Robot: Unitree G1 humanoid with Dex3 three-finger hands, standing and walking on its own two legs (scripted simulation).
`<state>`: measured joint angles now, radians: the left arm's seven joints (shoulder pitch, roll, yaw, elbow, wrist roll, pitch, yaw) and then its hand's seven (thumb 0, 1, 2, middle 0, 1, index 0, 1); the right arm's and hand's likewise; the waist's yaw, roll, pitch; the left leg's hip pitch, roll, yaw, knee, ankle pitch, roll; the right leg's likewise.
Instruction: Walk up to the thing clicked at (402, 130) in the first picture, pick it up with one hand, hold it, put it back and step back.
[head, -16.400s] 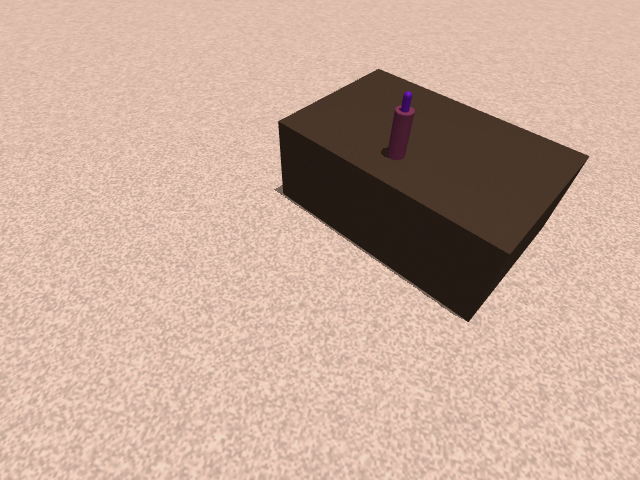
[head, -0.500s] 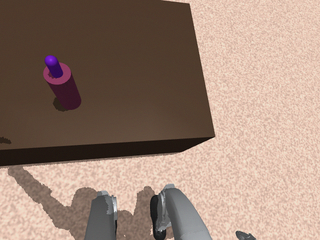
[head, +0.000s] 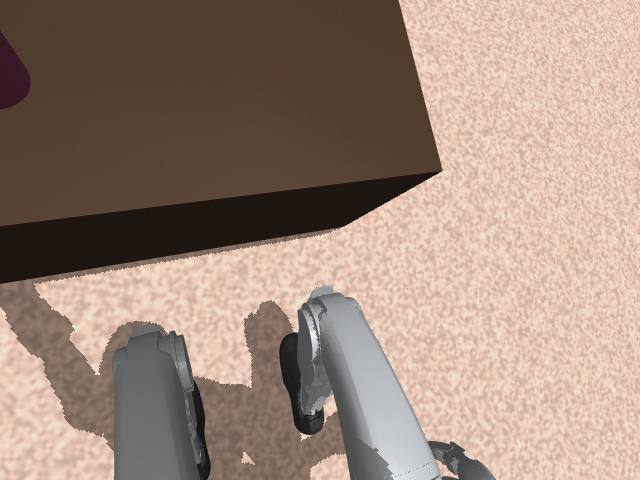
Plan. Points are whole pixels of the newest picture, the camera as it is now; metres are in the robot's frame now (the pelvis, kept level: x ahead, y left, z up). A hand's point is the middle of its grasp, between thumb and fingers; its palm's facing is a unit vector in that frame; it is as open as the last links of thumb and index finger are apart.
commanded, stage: close in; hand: left
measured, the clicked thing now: out of the picture +0.57 +0.25 +0.03
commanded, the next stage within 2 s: close in 0.56 s
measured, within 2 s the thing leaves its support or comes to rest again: leaves its support in 1.58 s
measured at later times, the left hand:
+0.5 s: hand out of the picture +0.59 +0.28 -0.01, palm faces +0.24 -0.97 -0.02, open 17.6 cm
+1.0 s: hand out of the picture +0.59 +0.26 -0.02, palm faces +0.27 -0.96 -0.02, open 16.3 cm
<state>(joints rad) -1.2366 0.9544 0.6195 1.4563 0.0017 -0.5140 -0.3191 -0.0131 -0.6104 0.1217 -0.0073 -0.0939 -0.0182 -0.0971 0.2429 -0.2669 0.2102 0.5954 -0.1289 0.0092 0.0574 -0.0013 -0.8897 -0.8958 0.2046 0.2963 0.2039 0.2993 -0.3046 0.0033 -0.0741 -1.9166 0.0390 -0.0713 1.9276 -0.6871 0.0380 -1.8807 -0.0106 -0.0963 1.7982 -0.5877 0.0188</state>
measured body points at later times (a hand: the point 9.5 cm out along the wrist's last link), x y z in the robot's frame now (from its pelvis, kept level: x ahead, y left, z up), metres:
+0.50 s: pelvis -0.02 -0.01 -0.06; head +0.23 +0.05 +0.31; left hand +0.58 +0.33 -0.01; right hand -0.03 -0.27 -0.14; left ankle +0.05 +0.10 -0.45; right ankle +0.10 -0.13 -0.45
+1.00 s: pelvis -0.01 -0.01 -0.04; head +0.25 +0.05 +0.32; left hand +0.57 +0.31 -0.02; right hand +0.03 -0.27 -0.15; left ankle +0.05 +0.10 -0.45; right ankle +0.10 -0.13 -0.45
